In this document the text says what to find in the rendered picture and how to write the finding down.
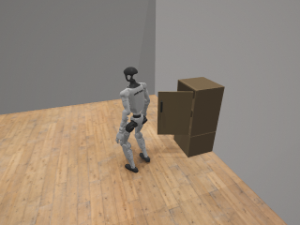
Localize left robot forearm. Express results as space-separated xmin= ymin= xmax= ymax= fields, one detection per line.
xmin=119 ymin=110 xmax=128 ymax=133

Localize left robot hand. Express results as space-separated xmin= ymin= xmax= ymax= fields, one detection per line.
xmin=115 ymin=132 xmax=125 ymax=146

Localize robot left thigh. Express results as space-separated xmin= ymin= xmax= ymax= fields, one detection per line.
xmin=122 ymin=121 xmax=135 ymax=150

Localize robot right thigh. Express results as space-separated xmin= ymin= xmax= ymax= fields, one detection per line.
xmin=134 ymin=114 xmax=148 ymax=140

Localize right robot upper arm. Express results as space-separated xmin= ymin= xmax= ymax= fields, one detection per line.
xmin=139 ymin=82 xmax=150 ymax=103

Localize left robot upper arm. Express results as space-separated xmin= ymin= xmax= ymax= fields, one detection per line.
xmin=119 ymin=89 xmax=131 ymax=115

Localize right robot forearm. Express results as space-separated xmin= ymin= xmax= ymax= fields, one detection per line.
xmin=142 ymin=100 xmax=150 ymax=113

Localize handle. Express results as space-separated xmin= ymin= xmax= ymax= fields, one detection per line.
xmin=160 ymin=100 xmax=163 ymax=113

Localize robot thigh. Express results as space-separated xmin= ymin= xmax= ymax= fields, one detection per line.
xmin=122 ymin=121 xmax=135 ymax=150
xmin=134 ymin=114 xmax=148 ymax=140

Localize cupboard door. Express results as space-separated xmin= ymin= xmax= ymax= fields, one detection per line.
xmin=157 ymin=91 xmax=193 ymax=135

